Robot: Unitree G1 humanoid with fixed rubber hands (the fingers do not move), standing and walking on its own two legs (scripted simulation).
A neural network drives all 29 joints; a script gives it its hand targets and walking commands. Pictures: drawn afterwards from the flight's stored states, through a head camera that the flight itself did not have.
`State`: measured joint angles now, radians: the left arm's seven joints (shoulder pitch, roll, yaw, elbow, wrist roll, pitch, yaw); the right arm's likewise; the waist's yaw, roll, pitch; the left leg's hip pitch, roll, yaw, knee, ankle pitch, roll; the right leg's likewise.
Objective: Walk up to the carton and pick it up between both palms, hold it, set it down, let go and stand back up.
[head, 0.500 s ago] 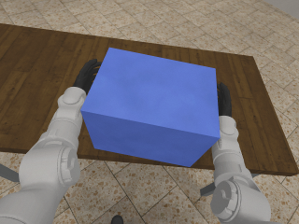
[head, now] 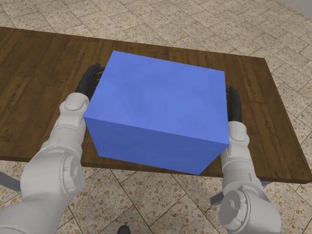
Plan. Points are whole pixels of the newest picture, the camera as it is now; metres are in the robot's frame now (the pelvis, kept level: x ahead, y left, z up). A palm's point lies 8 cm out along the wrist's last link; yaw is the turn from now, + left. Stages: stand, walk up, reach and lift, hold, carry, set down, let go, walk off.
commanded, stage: set down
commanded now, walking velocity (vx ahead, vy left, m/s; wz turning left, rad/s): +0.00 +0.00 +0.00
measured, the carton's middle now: (158, 116) +0.40 +0.02 +0.03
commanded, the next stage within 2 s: none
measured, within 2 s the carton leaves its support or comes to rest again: neither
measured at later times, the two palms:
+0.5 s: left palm (80, 89) +0.45 +0.23 +0.05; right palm (234, 118) +0.41 -0.20 +0.04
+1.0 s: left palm (71, 67) +0.45 +0.24 +0.13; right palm (248, 97) +0.42 -0.20 +0.12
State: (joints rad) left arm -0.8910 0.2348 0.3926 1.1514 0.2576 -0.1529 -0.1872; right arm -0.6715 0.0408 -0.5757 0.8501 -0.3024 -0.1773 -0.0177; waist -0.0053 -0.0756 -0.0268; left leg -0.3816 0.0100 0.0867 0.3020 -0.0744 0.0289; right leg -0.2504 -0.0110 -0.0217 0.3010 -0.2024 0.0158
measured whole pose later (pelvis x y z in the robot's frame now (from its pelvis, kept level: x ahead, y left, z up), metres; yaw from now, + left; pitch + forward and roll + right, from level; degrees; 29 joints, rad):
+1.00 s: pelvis -0.02 +0.00 -0.01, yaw +0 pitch +14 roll -3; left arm -1.02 0.50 -0.10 1.10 -0.36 0.11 -0.07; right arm -0.91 -0.28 0.04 0.95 0.40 0.12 -0.15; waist -0.07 -0.01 -0.15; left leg -0.61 0.05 0.06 0.47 -0.11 0.03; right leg -0.44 0.02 -0.05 0.41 -0.22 0.01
